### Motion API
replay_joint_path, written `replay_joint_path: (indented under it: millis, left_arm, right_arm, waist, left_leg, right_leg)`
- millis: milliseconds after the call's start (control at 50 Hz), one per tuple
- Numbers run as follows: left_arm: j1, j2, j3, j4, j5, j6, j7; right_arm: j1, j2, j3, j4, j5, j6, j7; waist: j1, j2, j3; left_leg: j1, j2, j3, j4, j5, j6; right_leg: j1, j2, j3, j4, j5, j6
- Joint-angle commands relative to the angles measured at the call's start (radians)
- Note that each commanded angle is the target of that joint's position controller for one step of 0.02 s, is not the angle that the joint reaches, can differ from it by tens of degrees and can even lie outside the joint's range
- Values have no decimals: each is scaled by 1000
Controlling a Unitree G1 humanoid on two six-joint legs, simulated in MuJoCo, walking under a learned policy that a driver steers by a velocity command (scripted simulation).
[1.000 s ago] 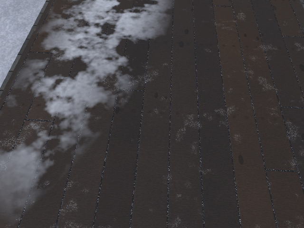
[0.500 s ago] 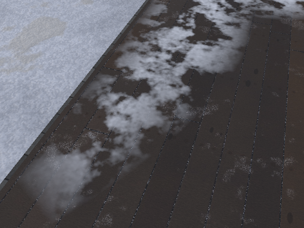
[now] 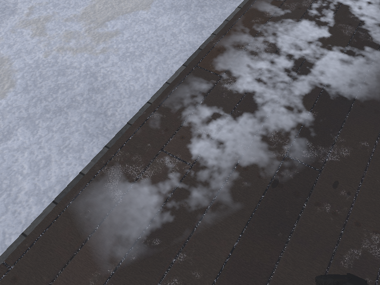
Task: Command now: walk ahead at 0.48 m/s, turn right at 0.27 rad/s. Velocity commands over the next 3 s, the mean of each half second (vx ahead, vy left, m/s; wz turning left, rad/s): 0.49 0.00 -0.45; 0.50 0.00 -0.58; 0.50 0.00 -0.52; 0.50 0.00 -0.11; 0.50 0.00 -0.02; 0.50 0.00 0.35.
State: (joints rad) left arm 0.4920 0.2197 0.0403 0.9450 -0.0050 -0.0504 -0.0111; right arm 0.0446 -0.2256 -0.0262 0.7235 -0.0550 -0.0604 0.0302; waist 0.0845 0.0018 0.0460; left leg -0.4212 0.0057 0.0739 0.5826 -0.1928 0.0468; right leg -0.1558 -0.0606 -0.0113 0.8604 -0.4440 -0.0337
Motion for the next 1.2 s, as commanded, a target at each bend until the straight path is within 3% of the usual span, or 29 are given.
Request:
replay_joint_path:
  millis: [20,40,60,80,140,220,340,380,420,440,460,480,500,540,560,600,660,760,880,920,960,980,1000,1020,1040,1060,1080,1120,1200]
  left_arm:
    - [-98,113,31,-116,-1,-18,0]
    - [-91,97,32,-99,3,-11,-5]
    - [-82,91,35,-87,24,4,-13]
    - [-50,75,35,-80,31,17,-22]
    - [-128,60,37,-107,33,35,-37]
    - [-279,50,29,-166,36,35,-53]
    - [-450,59,12,-243,43,32,-74]
    - [-422,78,20,-245,46,35,-64]
    - [-277,112,38,-212,46,30,-50]
    - [-130,145,56,-166,55,21,-36]
    - [-30,246,86,-146,60,19,-19]
    - [-94,351,109,-175,38,27,-16]
    - [-88,317,105,-180,18,38,-12]
    - [-165,221,79,-164,14,32,1]
    - [-210,192,69,-168,6,26,3]
    - [-220,172,59,-174,4,6,1]
    - [-181,201,64,-165,6,-10,-1]
    - [-84,207,68,-153,3,-8,0]
    - [-16,224,71,-152,19,-4,14]
    - [-55,241,74,-166,22,-4,21]
    - [-114,258,76,-182,22,-9,16]
    - [-125,239,70,-183,13,-16,6]
    - [-106,149,44,-215,4,-24,3]
    - [16,106,35,-247,-14,-18,2]
    - [-23,190,42,-202,21,3,13]
    - [-96,195,45,-204,27,7,1]
    - [-127,176,42,-209,26,11,-8]
    - [-130,157,39,-210,40,32,-28]
    - [-218,137,31,-245,41,50,-47]
  right_arm:
    - [286,-169,-54,50,17,-6,-25]
    - [236,-118,-39,49,19,-11,-24]
    - [206,-88,-29,56,30,-15,-28]
    - [205,-90,-28,59,32,-22,-31]
    - [231,-100,-33,84,38,-50,-33]
    - [272,-83,-28,116,34,-57,-37]
    - [327,-149,-43,152,36,-48,-50]
    - [335,-178,-49,160,34,-36,-55]
    - [335,-214,-58,161,28,-12,-58]
    - [331,-219,-58,153,30,-3,-56]
    - [357,-159,-43,121,24,-4,-50]
    - [371,-86,-31,40,44,-12,-30]
    - [225,-155,-39,19,32,-23,-28]
    - [211,-134,-30,20,41,-43,-28]
    - [220,-129,-30,28,25,-29,-30]
    - [265,-121,-26,30,4,9,-27]
    - [206,-105,-23,8,4,32,-18]
    - [15,-108,-20,-55,12,34,-13]
    - [-126,-117,-10,-116,24,13,-3]
    - [-74,-139,-14,-112,28,4,-6]
    - [101,-179,-32,-62,31,-7,-22]
    - [236,-214,-46,-33,21,-22,-35]
    - [404,-291,-62,-31,-3,-26,-54]
    - [341,-363,-78,-36,-7,-11,-53]
    - [267,-255,-64,-50,9,0,-47]
    - [212,-175,-43,-56,18,1,-43]
    - [190,-143,-34,-48,16,-1,-39]
    - [214,-137,-29,-20,25,-14,-42]
    - [263,-147,-38,15,40,-44,-28]
  waist:
    - [-154,93,-138]
    - [-124,91,-76]
    - [-97,115,-29]
    - [-78,156,-30]
    - [-62,108,6]
    - [-72,84,48]
    - [-100,60,69]
    - [-82,74,24]
    - [-19,86,-77]
    - [48,47,-162]
    - [64,-76,-257]
    - [-15,-292,-343]
    - [39,-89,-286]
    - [-43,33,-89]
    - [-82,60,-58]
    - [-116,7,-74]
    - [-108,2,-52]
    - [-35,-46,-15]
    - [13,-73,-6]
    - [-25,-89,-12]
    - [-111,-82,-75]
    - [-182,-19,-156]
    - [-228,108,-324]
    - [-120,365,-367]
    - [-107,145,-220]
    - [-107,44,-110]
    - [-94,26,-63]
    - [-80,102,-38]
    - [-80,97,-33]
  left_leg:
    - [500,357,-403,-310,-4,124]
    - [416,307,-302,-350,15,87]
    - [338,254,-225,-390,16,56]
    - [302,258,-187,-407,52,66]
    - [296,255,-97,-451,154,87]
    - [319,237,29,-454,275,98]
    - [423,264,140,-410,477,76]
    - [504,267,171,-277,799,61]
    - [524,266,183,1,973,55]
    - [429,246,196,239,834,32]
    - [201,196,195,553,355,3]
    - [-214,-47,62,897,-373,-58]
    - [-337,5,-110,917,-284,-46]
    - [-288,92,-110,743,-132,-34]
    - [-219,113,-117,677,-120,-38]
    - [-135,118,-113,619,-133,-65]
    - [-167,114,-85,493,-62,-93]
    - [-273,94,-89,255,125,-112]
    - [-239,30,-88,57,144,-90]
    - [-115,12,-101,-16,100,-67]
    - [152,-37,-79,-78,29,-35]
    - [355,18,-121,-132,35,-4]
    - [585,280,-385,-166,-219,42]
    - [705,462,-868,-327,-300,146]
    - [571,427,-818,-328,-419,139]
    - [443,372,-635,-337,-344,118]
    - [366,321,-487,-354,-177,99]
    - [298,258,-305,-379,19,75]
    - [328,259,-158,-406,252,96]
  right_leg:
    - [-490,-17,80,349,63,-59]
    - [-463,-35,69,300,107,-54]
    - [-436,-44,59,276,137,-45]
    - [-404,-43,49,278,160,-36]
    - [-483,-47,36,276,238,-19]
    - [-567,-48,13,128,381,-7]
    - [-448,-1,-97,-191,421,-65]
    - [-378,62,-142,-217,323,-105]
    - [-212,140,-161,-245,205,-154]
    - [-2,163,-130,-323,220,-185]
    - [230,-46,148,-347,118,-237]
    - [463,-289,763,-522,128,-417]
    - [440,-268,726,-590,161,-383]
    - [181,-205,475,-590,391,-303]
    - [85,-141,381,-605,452,-260]
    - [2,-111,324,-618,592,-271]
    - [-38,-59,275,-649,562,-258]
    - [48,-40,306,-656,485,-215]
    - [151,-59,362,-559,636,-196]
    - [129,-69,390,-519,671,-163]
    - [60,-33,384,-373,804,-120]
    - [-11,37,328,-169,763,-93]
    - [-135,102,234,130,434,-74]
    - [-428,229,142,328,-135,-48]
    - [-505,120,146,409,-44,-57]
    - [-484,88,132,381,55,-52]
    - [-457,58,120,342,104,-41]
    - [-421,26,98,309,135,-24]
    - [-506,9,80,295,213,-8]
